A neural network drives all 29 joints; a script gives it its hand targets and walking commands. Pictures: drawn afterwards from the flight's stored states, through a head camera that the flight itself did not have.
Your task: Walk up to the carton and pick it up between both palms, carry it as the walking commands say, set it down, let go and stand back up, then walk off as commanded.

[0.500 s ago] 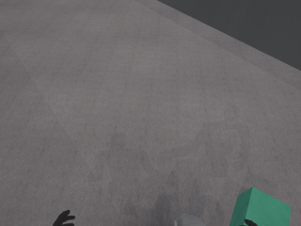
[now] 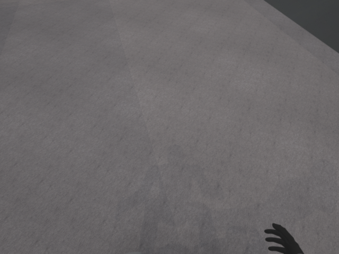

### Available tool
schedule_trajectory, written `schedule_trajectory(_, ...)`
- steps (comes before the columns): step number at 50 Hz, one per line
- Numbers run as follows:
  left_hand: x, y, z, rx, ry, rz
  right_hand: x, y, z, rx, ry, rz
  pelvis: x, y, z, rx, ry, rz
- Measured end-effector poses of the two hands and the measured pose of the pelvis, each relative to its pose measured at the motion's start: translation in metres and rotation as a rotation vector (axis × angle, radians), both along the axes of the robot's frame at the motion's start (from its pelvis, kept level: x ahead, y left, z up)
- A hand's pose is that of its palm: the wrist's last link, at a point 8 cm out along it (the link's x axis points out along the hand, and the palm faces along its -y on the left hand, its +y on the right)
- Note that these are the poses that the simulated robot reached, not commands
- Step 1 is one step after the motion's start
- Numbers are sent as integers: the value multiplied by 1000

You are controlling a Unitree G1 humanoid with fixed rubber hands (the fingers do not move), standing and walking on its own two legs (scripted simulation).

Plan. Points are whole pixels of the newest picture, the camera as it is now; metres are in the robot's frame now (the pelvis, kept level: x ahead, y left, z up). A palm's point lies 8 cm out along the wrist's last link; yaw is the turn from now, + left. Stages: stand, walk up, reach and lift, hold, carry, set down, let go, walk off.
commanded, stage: walk off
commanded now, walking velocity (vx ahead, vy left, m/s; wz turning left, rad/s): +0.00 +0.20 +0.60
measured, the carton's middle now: out of the picture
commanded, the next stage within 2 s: none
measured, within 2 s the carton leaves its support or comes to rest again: neither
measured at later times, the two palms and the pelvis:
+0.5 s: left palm out of the picture -0.03 +0.39 -0.08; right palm out of the picture +0.13 -0.13 -0.13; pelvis -0.01 +0.10 +0.02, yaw +18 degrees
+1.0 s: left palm out of the picture +0.01 +0.52 -0.10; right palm (173, 250) +0.15 +0.01 -0.09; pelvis +0.05 +0.25 +0.03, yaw +24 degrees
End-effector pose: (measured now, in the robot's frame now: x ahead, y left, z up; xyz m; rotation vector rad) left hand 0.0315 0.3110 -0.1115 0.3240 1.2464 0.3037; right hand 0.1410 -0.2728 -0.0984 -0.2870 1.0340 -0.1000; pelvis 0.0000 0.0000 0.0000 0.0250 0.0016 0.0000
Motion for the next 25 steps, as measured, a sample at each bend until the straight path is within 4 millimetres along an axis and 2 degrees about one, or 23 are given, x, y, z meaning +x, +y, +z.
schedule_trajectory(3, -1, 22, -10, -23, 11, 42, 2, 28, 6, -20, 13, 31, -1, 20, 1, -14, 6, 31)
schedule_trajectory(9, 21, 35, -4, -69, -58, 51, -19, 57, 13, -57, 82, 30, -3, 51, 12, -35, 11, 99)
schedule_trajectory(17, 20, 53, 9, -49, -126, 109, -29, 100, -13, 10, 140, 88, -7, 80, 10, -20, 0, 190)
schedule_trajectory(21, -4, 64, 18, -4, -138, 170, -30, 118, -31, 55, 176, 130, -9, 87, 7, -8, -2, 239)
schedule_trajectory(25, -57, 82, 33, 49, -81, 257, -14, 138, -27, 56, 183, 217, -14, 97, 15, -5, -8, 306)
